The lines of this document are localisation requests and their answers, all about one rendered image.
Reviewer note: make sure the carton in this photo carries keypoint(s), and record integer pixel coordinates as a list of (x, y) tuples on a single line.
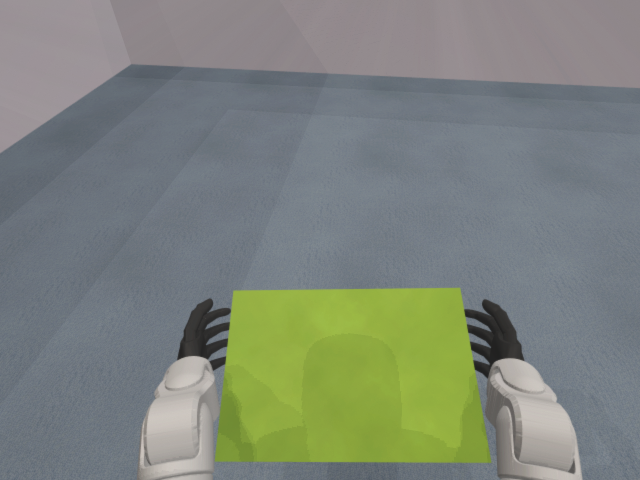
[(350, 375)]

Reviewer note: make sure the robot left hand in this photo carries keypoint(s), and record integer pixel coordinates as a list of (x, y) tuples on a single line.
[(196, 336)]

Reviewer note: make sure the robot right hand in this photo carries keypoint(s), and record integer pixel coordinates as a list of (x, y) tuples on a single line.
[(502, 340)]

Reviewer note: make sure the right robot forearm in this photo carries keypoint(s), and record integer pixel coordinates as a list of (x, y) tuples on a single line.
[(535, 439)]

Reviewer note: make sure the left robot forearm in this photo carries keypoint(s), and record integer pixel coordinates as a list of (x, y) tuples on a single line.
[(177, 434)]

